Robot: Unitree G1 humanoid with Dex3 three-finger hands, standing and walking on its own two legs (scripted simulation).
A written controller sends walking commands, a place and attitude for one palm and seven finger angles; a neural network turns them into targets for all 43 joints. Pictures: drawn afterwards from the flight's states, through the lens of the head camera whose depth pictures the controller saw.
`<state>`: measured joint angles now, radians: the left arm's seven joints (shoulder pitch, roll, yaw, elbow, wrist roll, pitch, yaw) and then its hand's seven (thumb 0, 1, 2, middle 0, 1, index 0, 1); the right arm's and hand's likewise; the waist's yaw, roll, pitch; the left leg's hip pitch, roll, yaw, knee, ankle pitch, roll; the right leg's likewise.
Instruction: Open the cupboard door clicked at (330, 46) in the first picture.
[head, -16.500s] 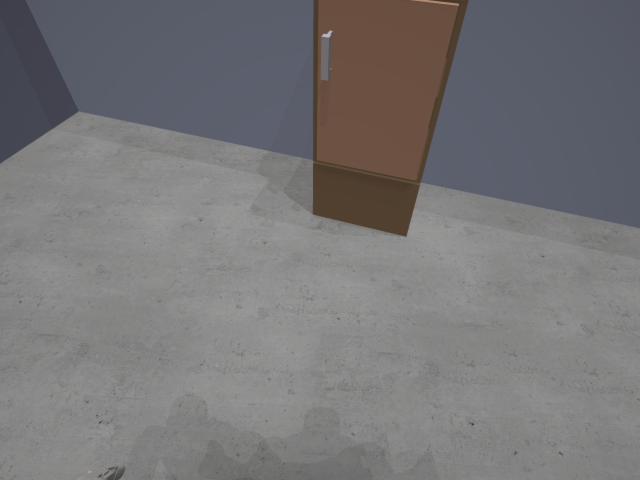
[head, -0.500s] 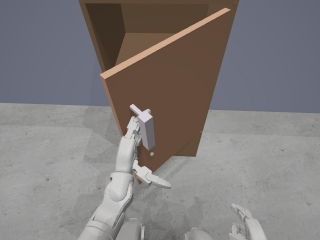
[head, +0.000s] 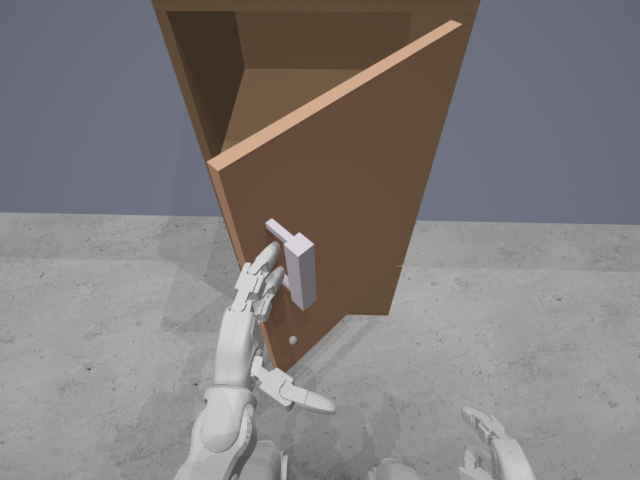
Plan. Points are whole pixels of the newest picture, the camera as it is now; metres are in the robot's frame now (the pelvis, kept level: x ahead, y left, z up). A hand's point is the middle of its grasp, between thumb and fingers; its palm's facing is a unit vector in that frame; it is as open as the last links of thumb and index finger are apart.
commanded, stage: slide the hand sideways off the handle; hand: left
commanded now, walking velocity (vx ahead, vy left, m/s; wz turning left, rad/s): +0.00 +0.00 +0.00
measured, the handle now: (290, 264) +0.37 +0.06 +0.06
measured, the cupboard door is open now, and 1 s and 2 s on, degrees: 47 47 47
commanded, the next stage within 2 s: draw the hand back to the body in 0.54 s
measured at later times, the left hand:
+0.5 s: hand (247, 378) +0.23 +0.09 +0.05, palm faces -0.03 -1.00 -0.01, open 16.3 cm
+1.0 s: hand (187, 375) +0.21 +0.14 +0.10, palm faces -0.01 -1.00 -0.06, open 16.3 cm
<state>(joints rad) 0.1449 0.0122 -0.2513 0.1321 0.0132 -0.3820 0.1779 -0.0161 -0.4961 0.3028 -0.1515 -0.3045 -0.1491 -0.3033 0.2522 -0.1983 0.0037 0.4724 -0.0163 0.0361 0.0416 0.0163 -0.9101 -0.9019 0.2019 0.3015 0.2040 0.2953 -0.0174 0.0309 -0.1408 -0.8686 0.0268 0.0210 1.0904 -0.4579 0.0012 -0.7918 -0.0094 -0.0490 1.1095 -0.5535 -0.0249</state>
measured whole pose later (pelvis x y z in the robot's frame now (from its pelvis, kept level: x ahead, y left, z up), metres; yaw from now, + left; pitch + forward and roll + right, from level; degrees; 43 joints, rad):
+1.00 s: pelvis +0.01 -0.01 +0.02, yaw +1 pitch +10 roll -1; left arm 0.52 0.20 0.01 -0.26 -0.19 -0.27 -0.11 -0.02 -0.50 0.30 -0.15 -0.30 -0.15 -0.30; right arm 0.29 -0.22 0.02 0.42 0.03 -0.04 -0.05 0.02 -0.91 -0.90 0.20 0.30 0.21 0.30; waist -0.01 0.06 -0.15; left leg -0.75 0.03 -0.02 1.02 -0.45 -0.01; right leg -0.65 0.01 -0.08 1.00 -0.54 -0.03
